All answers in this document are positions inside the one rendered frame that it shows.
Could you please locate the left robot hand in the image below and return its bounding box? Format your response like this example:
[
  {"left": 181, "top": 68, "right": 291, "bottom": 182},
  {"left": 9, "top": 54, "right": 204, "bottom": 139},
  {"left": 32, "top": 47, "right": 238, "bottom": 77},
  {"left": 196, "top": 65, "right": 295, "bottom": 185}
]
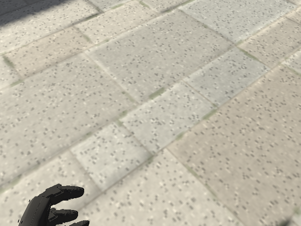
[{"left": 18, "top": 184, "right": 89, "bottom": 226}]

